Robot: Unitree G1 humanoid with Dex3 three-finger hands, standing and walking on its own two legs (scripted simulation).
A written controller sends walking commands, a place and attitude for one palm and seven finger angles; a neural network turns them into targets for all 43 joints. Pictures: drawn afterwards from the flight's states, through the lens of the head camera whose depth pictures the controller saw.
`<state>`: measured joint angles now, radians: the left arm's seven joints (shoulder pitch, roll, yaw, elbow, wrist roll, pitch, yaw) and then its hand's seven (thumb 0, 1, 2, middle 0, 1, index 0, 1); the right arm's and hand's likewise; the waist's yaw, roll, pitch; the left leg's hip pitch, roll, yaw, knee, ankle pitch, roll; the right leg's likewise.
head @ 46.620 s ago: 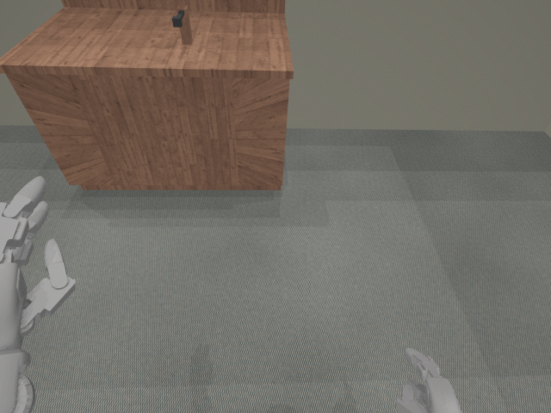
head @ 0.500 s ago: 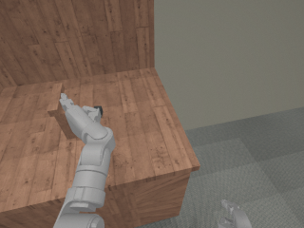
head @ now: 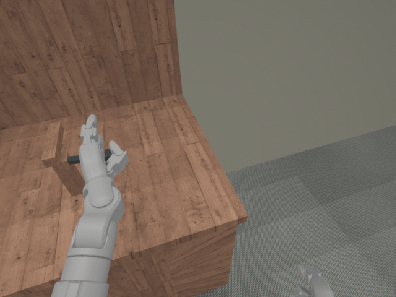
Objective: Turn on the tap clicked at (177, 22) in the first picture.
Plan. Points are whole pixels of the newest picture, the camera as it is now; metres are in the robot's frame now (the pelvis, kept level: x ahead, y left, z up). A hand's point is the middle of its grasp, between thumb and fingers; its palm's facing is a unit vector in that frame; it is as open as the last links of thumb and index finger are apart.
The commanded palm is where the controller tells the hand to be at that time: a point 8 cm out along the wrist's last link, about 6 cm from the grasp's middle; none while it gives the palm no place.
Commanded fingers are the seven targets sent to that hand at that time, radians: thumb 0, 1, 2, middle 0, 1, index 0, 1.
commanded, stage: draw the hand back beside the body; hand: left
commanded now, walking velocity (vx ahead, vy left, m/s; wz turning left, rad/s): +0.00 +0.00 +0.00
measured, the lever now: (110, 156) +0.43 +0.26 +0.05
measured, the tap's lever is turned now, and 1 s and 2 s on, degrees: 77 77 77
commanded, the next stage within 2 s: step back with the hand held close in 1.28 s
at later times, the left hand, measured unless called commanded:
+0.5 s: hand (85, 198) +0.24 +0.22 +0.14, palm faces +0.28 -0.93 -0.24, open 7.6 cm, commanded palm +0.20 +0.27 +0.15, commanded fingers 0.00 0.90 0.90 -0.19 -0.26 -0.19 -0.26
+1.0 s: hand (34, 220) +0.19 +0.27 +0.16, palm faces +0.40 -0.86 -0.33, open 7.5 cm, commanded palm +0.15 +0.31 +0.17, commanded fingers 0.00 0.90 0.90 -0.20 -0.30 -0.20 -0.30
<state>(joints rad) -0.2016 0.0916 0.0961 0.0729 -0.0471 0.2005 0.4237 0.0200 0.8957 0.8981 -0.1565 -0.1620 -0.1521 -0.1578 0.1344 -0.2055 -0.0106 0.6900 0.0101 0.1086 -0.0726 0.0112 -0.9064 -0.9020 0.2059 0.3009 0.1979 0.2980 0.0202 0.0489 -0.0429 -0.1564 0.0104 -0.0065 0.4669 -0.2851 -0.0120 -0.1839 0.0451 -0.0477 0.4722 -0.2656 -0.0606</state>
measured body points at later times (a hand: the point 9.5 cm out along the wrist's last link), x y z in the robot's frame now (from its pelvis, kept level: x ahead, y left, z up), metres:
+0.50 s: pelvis -0.03 +0.01 +0.01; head -0.05 -0.01 +0.46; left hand +0.22 +0.26 +0.15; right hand +0.16 -0.20 -0.08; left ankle -0.02 +0.13 -0.74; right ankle -0.01 -0.08 -0.74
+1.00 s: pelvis -0.01 +0.02 +0.01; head -0.04 +0.01 +0.45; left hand +0.16 +0.31 +0.18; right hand +0.18 -0.19 -0.08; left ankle -0.02 +0.13 -0.74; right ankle -0.01 -0.08 -0.74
